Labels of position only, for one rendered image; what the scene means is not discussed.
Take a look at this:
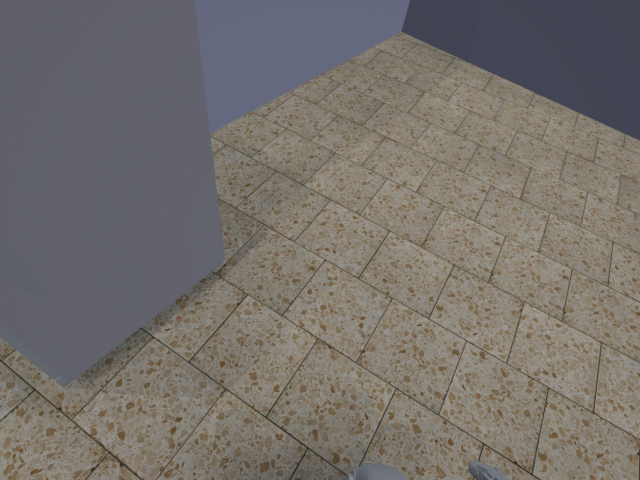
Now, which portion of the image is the fridge door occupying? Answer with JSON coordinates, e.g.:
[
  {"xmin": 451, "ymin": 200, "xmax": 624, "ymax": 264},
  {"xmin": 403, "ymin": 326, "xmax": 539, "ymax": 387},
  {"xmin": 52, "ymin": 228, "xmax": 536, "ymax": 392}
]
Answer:
[{"xmin": 0, "ymin": 0, "xmax": 225, "ymax": 382}]

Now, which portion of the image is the robot right hand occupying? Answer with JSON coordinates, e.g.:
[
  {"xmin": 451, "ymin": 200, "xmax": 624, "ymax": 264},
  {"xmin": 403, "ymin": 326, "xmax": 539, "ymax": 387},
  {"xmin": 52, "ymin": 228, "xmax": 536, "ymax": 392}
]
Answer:
[{"xmin": 468, "ymin": 460, "xmax": 508, "ymax": 480}]

